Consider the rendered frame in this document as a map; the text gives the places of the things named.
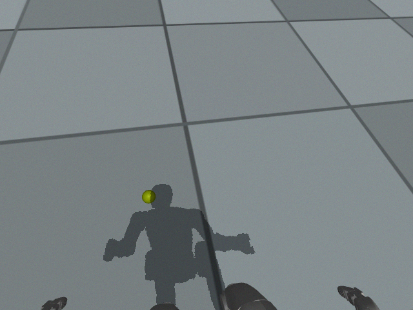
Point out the right robot hand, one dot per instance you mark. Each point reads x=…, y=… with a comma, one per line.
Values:
x=357, y=298

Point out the ball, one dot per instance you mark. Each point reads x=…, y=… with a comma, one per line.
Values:
x=148, y=196

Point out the left robot hand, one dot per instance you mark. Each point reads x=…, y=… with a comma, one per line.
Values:
x=56, y=304

